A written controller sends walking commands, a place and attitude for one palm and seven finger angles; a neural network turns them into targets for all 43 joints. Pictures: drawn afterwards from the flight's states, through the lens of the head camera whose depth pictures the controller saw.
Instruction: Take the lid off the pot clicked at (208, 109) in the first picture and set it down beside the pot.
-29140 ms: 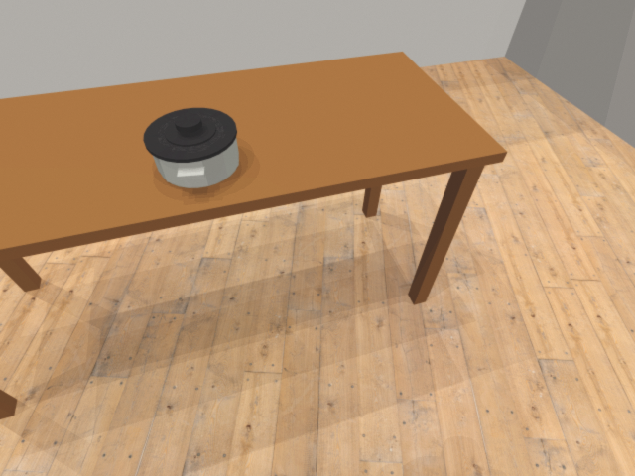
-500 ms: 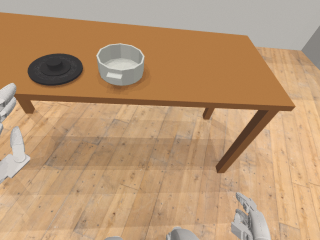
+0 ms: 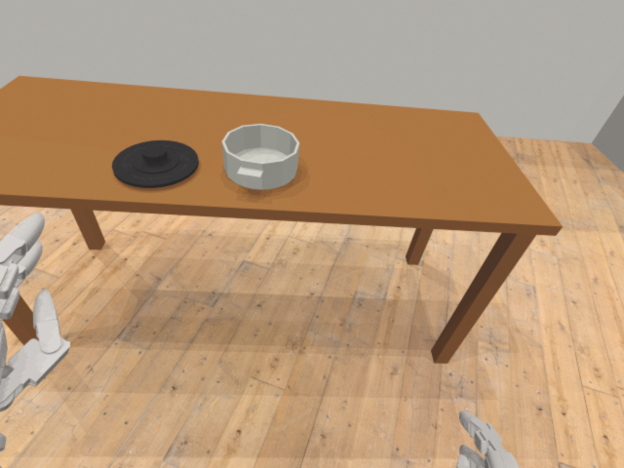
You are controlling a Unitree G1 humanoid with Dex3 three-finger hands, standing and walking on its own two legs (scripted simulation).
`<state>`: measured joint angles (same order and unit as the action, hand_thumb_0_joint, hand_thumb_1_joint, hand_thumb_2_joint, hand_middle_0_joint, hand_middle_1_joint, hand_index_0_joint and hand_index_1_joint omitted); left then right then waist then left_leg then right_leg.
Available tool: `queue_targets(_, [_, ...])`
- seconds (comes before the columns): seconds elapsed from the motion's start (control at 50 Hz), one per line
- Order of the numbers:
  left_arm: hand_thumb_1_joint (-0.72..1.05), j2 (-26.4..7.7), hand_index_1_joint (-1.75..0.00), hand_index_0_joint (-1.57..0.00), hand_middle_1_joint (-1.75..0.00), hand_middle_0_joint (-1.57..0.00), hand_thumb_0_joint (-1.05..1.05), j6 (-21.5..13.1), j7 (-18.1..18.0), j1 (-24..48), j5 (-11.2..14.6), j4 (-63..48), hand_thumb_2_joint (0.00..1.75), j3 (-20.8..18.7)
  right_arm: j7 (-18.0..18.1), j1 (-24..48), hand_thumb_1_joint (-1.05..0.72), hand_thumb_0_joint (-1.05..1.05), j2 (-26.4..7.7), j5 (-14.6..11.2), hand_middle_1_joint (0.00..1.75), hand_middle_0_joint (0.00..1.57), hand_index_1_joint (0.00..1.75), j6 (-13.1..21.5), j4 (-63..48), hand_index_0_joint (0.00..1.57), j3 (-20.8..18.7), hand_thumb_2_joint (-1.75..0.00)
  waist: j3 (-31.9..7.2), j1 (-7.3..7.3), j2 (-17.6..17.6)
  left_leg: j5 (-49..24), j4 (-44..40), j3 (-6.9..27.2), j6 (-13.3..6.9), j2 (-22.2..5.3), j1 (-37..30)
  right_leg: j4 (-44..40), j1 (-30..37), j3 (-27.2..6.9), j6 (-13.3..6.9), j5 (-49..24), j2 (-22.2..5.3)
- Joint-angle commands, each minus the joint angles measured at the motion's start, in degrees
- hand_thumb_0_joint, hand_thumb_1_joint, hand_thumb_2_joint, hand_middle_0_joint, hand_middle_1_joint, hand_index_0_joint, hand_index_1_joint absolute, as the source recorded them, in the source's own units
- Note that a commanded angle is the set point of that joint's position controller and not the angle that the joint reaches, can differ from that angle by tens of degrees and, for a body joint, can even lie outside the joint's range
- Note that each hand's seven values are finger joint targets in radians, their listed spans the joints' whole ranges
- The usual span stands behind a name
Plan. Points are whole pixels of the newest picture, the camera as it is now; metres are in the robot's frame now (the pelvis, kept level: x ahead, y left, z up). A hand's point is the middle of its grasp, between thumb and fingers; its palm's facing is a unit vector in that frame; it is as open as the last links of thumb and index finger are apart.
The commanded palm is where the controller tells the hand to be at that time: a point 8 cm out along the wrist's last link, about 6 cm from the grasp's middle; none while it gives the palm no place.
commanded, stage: stop stepping back and stand still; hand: left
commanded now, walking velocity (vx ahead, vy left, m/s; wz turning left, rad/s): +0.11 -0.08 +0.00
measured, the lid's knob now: (154, 153) +0.78 +0.38 -0.02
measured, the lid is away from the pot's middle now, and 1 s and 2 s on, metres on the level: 0.25 0.25 0.25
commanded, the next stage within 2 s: let the arm hang, fingers relaxed in 0.12 s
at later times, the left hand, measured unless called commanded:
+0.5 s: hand out of the picture +0.09 +0.16 -0.18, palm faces +0.08 -0.99 -0.15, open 7.2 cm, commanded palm none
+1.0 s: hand out of the picture +0.08 +0.18 -0.18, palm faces +0.10 -0.97 -0.20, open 7.3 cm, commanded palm none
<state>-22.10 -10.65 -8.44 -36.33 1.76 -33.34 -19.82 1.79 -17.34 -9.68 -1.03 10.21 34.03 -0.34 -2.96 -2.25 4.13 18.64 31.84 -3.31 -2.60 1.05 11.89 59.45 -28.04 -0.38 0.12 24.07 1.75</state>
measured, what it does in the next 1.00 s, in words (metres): steps on the spot: right foot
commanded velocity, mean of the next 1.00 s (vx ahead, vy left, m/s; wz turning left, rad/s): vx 0.01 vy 0.00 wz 0.00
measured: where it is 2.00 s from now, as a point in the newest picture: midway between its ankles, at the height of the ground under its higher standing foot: outside the picture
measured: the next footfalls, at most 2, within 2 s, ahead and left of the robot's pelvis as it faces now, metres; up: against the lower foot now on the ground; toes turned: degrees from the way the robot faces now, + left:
right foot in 0.14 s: +0.08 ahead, -0.12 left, +0.00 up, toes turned +4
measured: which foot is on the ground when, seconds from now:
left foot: down 0.00-1.00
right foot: up 0.00-0.12, down 0.14-1.00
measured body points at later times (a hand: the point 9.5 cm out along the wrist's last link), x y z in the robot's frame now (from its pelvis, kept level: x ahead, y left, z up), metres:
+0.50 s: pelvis +0.03 -0.01 -0.01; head +0.05 +0.01 +0.43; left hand +0.09 +0.22 -0.17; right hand +0.08 -0.26 -0.14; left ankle -0.01 +0.11 -0.73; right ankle +0.03 -0.12 -0.72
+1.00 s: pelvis +0.08 +0.00 +0.00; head +0.11 +0.01 +0.45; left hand +0.08 +0.23 -0.16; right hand +0.09 -0.22 -0.15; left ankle +0.01 +0.10 -0.73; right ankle +0.04 -0.12 -0.73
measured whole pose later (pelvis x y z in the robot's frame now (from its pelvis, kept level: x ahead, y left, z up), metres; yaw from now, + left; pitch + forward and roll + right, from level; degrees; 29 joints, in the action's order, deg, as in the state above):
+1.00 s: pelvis +0.08 +0.00 +0.00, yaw +4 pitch +0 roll -1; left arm -9.0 0.2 -3.1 -14.4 -0.5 61.3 -1.7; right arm 2.7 -16.8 -6.9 0.3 0.2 60.6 -2.2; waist 2.9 -0.7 0.9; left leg 20.8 28.7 -3.2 -1.1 -0.6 8.4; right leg 28.1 -9.8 -0.4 -0.3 18.8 0.9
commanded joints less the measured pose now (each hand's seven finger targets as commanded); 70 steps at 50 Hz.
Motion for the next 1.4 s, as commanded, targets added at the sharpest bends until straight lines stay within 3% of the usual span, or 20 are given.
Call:
queue_targets(0.0, [0.9, -9.2, -0.3, -0.2, -0.3, -0.2, 0.0, -4.0, -1.2, 2.6, 0.7, -13.1, 0.9, -7.6, 0.2, 7.5, -0.9, 0.0, -8.7, -0.1, 0.3, 0.2, 0.3, 2.6, -7.3, 0.2, -2.5, -0.9, 5.6, 1.46, -15.7, -0.8, -16.4, 12.8, -5.7, -14.9, 4.5, -15.2, 3.3, 2.1, -0.4, 0.1, -2.6])
queue_targets(0.1, [0.9, -7.4, -0.3, -0.2, -0.3, -0.2, 0.0, -3.7, 0.0, 6.3, 0.5, -7.3, 0.9, -5.6, 1.1, 8.5, -0.9, 0.0, -9.6, -0.2, 0.3, 0.2, 0.3, 0.9, -7.5, 0.2, -2.5, -0.9, 2.9, 0.74, -7.5, 4.9, -7.3, 8.5, -3.3, -9.8, 10.4, -35.6, 21.8, 2.9, -1.0, -7.0, -0.7])
queue_targets(0.16, [0.9, -8.9, -0.3, -0.2, -0.3, -0.2, 0.0, -4.2, 0.5, 6.2, 1.0, -7.2, 0.9, -6.8, 1.1, 9.2, -0.9, 0.0, -8.2, -0.4, 0.3, 0.2, 0.3, 0.2, -7.4, 0.2, -2.9, -0.9, 0.9, 0.68, 5.5, 9.4, 5.7, 3.2, -0.2, -1.9, 13.5, -43.8, 19.5, -19.1, -6.3, 5.1, -12.8])
queue_targets(0.18, [0.9, 0.8, -0.3, -0.2, -0.3, -0.2, 0.0, 5.3, 6.1, 10.5, -6.5, 36.0, 0.9, 11.6, -3.2, 6.8, -0.9, 0.0, -15.3, 1.0, 0.3, 0.2, 0.3, -0.3, 4.6, 0.2, -6.2, -0.9, 1.7, -0.98, 6.3, 7.9, 17.9, 2.7, 2.2, -4.2, 18.0, -36.3, 12.9, -13.7, -9.9, -10.0, -22.1])
queue_targets(0.24, [0.9, 2.6, -0.3, -0.2, -0.3, -0.2, 0.0, 9.5, 7.1, 14.7, -5.5, 42.8, 0.9, 11.2, -3.4, 1.9, -0.9, 0.0, -8.0, 1.6, 0.3, 0.2, 0.3, -7.4, 1.2, 0.2, -4.1, -0.9, 0.9, 0.76, 9.8, 14.5, 22.8, 3.2, 0.9, -3.8, 19.3, -35.5, 10.9, -10.1, -12.0, -3.4, -19.1])
queue_targets(0.3, [0.9, 2.0, -0.3, -0.2, -0.3, -0.2, 0.0, 10.4, 7.3, 20.6, -4.2, 52.6, 0.9, 13.7, -3.1, -0.5, -0.9, 0.0, -8.6, 2.6, 0.3, 0.2, 0.3, -9.0, 3.3, 0.2, -4.0, -0.9, 4.6, -0.99, 7.8, 5.4, 4.1, 2.0, -0.3, -2.9, 7.1, -31.2, 4.5, -6.4, -8.2, -8.6, -16.0])
queue_targets(0.34, [0.9, 5.2, -0.3, -0.2, -0.3, -0.2, 0.0, 11.2, 8.3, 21.6, -3.6, 57.2, 0.9, 15.6, -2.4, -3.2, -0.9, 0.0, -13.8, 3.3, 0.3, 0.2, 0.3, -8.7, 4.9, 0.2, -4.8, -0.9, 5.0, -1.48, -14.2, -3.8, -8.6, 22.2, -7.0, -15.4, -2.1, -13.7, -7.9, 3.5, -0.8, 0.7, -3.8])
queue_targets(0.36, [0.9, 5.0, -0.3, -0.2, -0.3, -0.2, 0.0, 10.8, 8.6, 24.7, -2.9, 59.4, 0.9, 16.2, -1.6, -3.0, -0.9, 0.0, -15.5, 3.8, 0.3, 0.2, 0.3, -8.6, 5.4, 0.2, -5.0, -0.9, 5.4, -1.79, -15.8, -6.0, -14.4, 29.6, -11.3, -20.8, 0.6, -6.8, -7.8, 1.6, -0.2, 8.0, -1.7])
queue_targets(0.38, [0.9, 4.5, -0.3, -0.2, -0.3, -0.2, 0.0, 10.4, 8.5, 27.4, -2.8, 62.7, 0.9, 16.1, -0.9, -2.6, -0.9, 0.0, -15.1, 3.7, 0.3, 0.2, 0.3, -8.2, 7.1, 0.2, -4.8, -0.9, 6.0, -1.53, -16.6, -14.6, -14.5, 29.7, -11.8, -20.8, 1.0, -2.4, -8.7, -1.3, -0.4, 7.9, -2.8])
queue_targets(0.46, [0.9, 4.6, -0.3, -0.2, -0.3, -0.2, 0.0, 9.5, 8.7, 19.6, -2.1, 76.1, 0.9, 17.0, 0.1, 0.4, -0.9, 0.0, -11.6, 2.5, 0.3, 0.2, 0.3, -7.9, 12.0, 0.2, -3.1, -0.9, -0.8, 3.48, -14.3, -40.3, -1.7, 8.7, -3.5, -12.9, -1.7, -25.3, 11.3, 0.0, -0.7, -5.1, -2.8])
queue_targets(0.48, [0.9, 3.6, -0.3, -0.2, -0.3, -0.2, 0.0, 9.0, 8.3, 15.2, -2.4, 79.3, 0.9, 16.0, 0.3, -0.5, -0.9, 0.0, -9.9, 1.8, 0.3, 0.2, 0.3, -7.9, 12.9, 0.2, -3.2, -0.9, -4.7, 3.83, -10.0, -33.0, 4.0, 3.9, -0.4, -8.3, 1.0, -29.8, 21.0, -3.6, -2.0, -24.6, -4.2])
queue_targets(0.5, [0.9, 1.3, -0.3, -0.2, -0.3, -0.2, 0.0, 8.5, 7.4, 12.3, -2.6, 81.3, 0.9, 15.1, 0.1, -1.6, -0.9, 0.0, -7.4, 1.2, 0.3, 0.2, 0.3, -7.9, 13.0, 0.2, -3.3, -0.9, -6.9, 3.79, -5.3, -17.5, 9.3, -0.1, 2.1, -4.6, 7.5, -31.3, 28.6, -13.5, -5.5, -39.7, -12.1])
queue_targets(0.52, [0.9, -1.2, -0.3, -0.2, -0.3, -0.2, 0.0, 8.3, 7.4, 14.2, -2.5, 82.3, 0.9, 15.8, -0.5, -3.3, -0.9, 0.0, -6.4, 0.7, 0.3, 0.2, 0.3, -8.2, 14.2, 0.2, -3.3, -0.9, -5.1, 2.36, -5.2, 2.5, 10.2, -0.7, 3.3, -1.7, 9.3, -35.4, 26.3, -17.7, -9.7, -36.8, -17.8])
queue_targets(0.54, [0.9, -0.2, -0.3, -0.2, -0.3, -0.2, 0.0, 8.2, 7.0, 16.2, -2.6, 82.9, 0.9, 15.7, -0.3, -2.7, -0.9, 0.0, -4.8, 0.9, 0.3, 0.2, 0.3, -9.2, 15.2, 0.2, -3.5, -0.9, -1.7, 2.19, 1.4, 9.9, 13.8, 0.3, 3.2, -1.8, 10.2, -38.8, 22.9, -21.6, -10.7, -34.4, -18.4])
queue_targets(0.62, [0.9, 3.9, -0.3, -0.2, -0.3, -0.2, 0.0, 8.8, 5.8, 19.5, -3.0, 86.6, 0.9, 16.1, -0.6, -4.7, -0.9, 0.0, -2.8, 1.0, 0.3, 0.2, 0.3, -9.7, 19.3, 0.2, -3.1, -0.9, 3.3, 0.76, 3.1, 9.0, 8.7, 3.3, 1.5, -3.8, 10.6, -39.5, 21.6, -15.2, -11.3, -34.3, -15.7])
queue_targets(0.68, [0.9, 7.4, -0.3, -0.2, -0.3, -0.2, 0.0, 9.6, 6.2, 18.9, -1.9, 88.3, 0.9, 17.2, -0.2, -8.0, -0.9, 0.0, -3.5, 1.6, 0.3, 0.2, 0.3, -9.5, 22.4, 0.2, -2.8, -0.9, 3.9, 0.41, -6.6, -13.4, -8.3, 8.6, -1.6, -9.0, -3.4, -32.9, 11.7, -4.5, -3.7, -19.6, -5.8])
queue_targets(0.72, [0.9, 9.3, -0.3, -0.2, -0.3, -0.2, 0.0, 9.9, 6.5, 18.1, -2.1, 89.2, 0.9, 18.0, 0.5, -6.6, -0.9, 0.0, -6.3, 2.0, 0.3, 0.2, 0.3, -9.6, 21.8, 0.2, -3.1, -0.9, 4.7, 1.17, -6.6, -12.5, -10.0, 11.1, -3.5, -12.8, -1.6, -33.6, 12.7, -1.3, -2.0, -14.6, -3.0])
queue_targets(0.76, [0.9, 8.7, -0.3, -0.2, -0.3, -0.2, 0.0, 10.1, 6.6, 18.8, -2.0, 90.5, 0.9, 18.0, 0.7, -6.1, -0.9, 0.0, -5.0, 1.7, 0.3, 0.2, 0.3, -9.2, 23.3, 0.2, -2.9, -0.9, 5.1, 1.41, -11.3, -19.5, -10.6, 9.8, -3.2, -11.9, -1.5, -31.8, 15.1, -0.2, -1.6, -17.0, -3.4])
queue_targets(0.82, [0.9, 8.6, -0.3, -0.2, -0.3, -0.2, 0.0, 9.7, 6.2, 17.0, -1.9, 92.5, 0.9, 18.0, 1.2, -6.0, -0.9, 0.0, -3.7, 1.1, 0.3, 0.2, 0.3, -9.0, 24.0, 0.2, -2.8, -0.9, 0.8, 1.48, -6.3, -31.7, -5.2, 4.7, -1.4, -9.3, -6.6, -32.7, 18.7, -1.2, -2.3, -28.3, -5.2])
queue_targets(1.38, [0.9, 8.7, -0.3, -0.2, -0.3, -0.2, 0.0, 10.0, 5.6, 19.7, -2.1, 92.3, 0.9, 17.3, 1.1, -4.7, -0.9, 0.0, -2.1, 1.5, 0.3, 0.2, 0.3, -9.7, 26.7, 0.2, -3.0, -0.9, 5.5, 1.31, -4.2, -21.2, -6.9, 3.5, -0.4, -7.5, -5.3, -34.5, 19.4, -3.0, -2.9, -28.2, -6.0])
